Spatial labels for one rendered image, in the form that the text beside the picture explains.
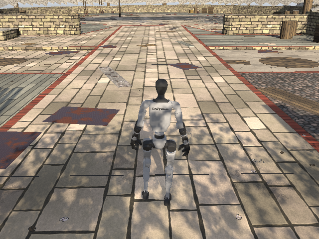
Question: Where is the robot left upper arm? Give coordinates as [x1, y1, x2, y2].
[137, 100, 151, 127]

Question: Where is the left robot forearm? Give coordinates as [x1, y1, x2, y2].
[132, 120, 142, 140]

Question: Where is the left robot hand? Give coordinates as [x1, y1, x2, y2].
[130, 139, 142, 150]

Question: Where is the right robot hand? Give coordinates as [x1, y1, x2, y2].
[178, 144, 190, 156]

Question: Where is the humanoid robot torso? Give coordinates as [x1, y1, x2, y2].
[149, 98, 172, 149]

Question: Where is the right robot forearm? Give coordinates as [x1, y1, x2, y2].
[179, 122, 189, 145]

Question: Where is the robot right thigh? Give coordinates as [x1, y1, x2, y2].
[165, 139, 176, 176]

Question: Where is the robot right upper arm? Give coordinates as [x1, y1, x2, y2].
[171, 101, 184, 129]

